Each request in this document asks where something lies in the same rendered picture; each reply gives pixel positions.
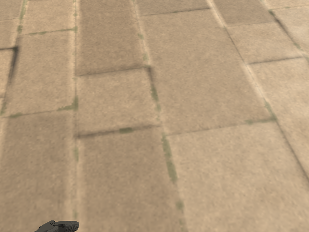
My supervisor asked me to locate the robot left hand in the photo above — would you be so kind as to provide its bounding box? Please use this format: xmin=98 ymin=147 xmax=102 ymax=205
xmin=35 ymin=220 xmax=79 ymax=232

